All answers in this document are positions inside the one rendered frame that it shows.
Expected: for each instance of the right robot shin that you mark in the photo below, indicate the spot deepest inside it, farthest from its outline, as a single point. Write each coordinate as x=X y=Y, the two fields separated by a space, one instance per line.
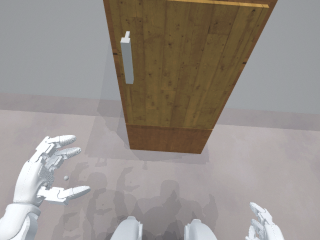
x=196 y=221

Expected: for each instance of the handle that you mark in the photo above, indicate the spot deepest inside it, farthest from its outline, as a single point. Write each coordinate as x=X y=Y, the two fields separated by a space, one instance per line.
x=127 y=58

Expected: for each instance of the right robot thigh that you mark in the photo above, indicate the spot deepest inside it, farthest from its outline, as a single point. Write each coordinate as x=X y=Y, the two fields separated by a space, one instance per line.
x=198 y=231

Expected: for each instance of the robot left forearm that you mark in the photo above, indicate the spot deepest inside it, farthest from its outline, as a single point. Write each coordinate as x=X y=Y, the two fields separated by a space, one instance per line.
x=19 y=222

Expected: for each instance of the cupboard door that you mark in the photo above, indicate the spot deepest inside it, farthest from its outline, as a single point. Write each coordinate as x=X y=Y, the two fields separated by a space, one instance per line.
x=186 y=55

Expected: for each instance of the robot left hand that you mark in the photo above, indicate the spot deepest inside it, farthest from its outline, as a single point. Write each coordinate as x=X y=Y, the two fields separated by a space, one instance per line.
x=34 y=173

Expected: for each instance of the robot right hand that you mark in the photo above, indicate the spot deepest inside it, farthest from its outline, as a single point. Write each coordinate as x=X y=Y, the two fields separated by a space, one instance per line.
x=266 y=229

